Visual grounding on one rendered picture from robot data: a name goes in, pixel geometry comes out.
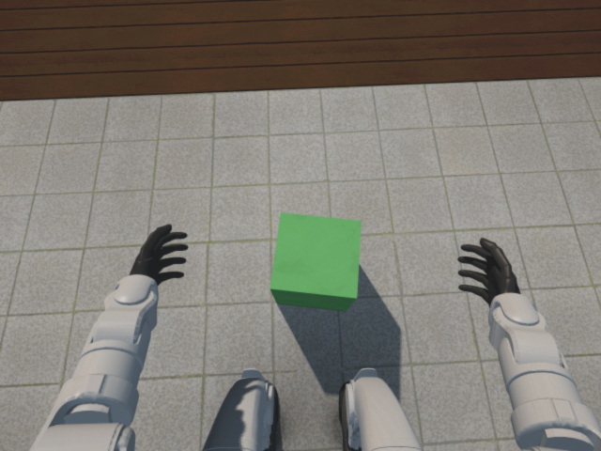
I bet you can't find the left robot forearm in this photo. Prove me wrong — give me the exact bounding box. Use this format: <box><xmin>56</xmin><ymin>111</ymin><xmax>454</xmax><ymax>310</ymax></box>
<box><xmin>29</xmin><ymin>274</ymin><xmax>159</xmax><ymax>451</ymax></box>

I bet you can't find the right robot hand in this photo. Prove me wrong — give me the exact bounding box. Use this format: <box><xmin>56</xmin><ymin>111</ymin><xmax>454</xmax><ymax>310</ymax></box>
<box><xmin>457</xmin><ymin>238</ymin><xmax>520</xmax><ymax>308</ymax></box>

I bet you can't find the robot right foot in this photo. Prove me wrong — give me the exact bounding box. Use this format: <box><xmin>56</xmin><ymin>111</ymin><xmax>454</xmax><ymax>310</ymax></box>
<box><xmin>339</xmin><ymin>381</ymin><xmax>362</xmax><ymax>451</ymax></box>

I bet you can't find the carton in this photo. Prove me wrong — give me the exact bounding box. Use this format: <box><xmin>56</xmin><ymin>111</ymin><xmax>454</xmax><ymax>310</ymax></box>
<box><xmin>270</xmin><ymin>212</ymin><xmax>362</xmax><ymax>312</ymax></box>

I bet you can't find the robot left upper arm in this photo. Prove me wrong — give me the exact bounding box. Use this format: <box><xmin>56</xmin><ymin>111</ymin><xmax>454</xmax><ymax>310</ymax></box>
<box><xmin>34</xmin><ymin>423</ymin><xmax>135</xmax><ymax>451</ymax></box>

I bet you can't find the robot right thigh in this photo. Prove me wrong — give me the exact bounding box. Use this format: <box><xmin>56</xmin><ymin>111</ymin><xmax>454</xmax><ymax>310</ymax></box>
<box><xmin>346</xmin><ymin>377</ymin><xmax>423</xmax><ymax>451</ymax></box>

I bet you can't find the left robot hand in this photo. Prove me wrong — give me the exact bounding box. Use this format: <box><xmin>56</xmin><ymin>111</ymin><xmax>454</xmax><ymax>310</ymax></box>
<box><xmin>130</xmin><ymin>224</ymin><xmax>188</xmax><ymax>285</ymax></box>

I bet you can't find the right robot forearm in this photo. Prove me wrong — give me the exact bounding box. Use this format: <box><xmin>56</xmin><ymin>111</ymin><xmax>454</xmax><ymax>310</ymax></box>
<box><xmin>488</xmin><ymin>293</ymin><xmax>601</xmax><ymax>451</ymax></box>

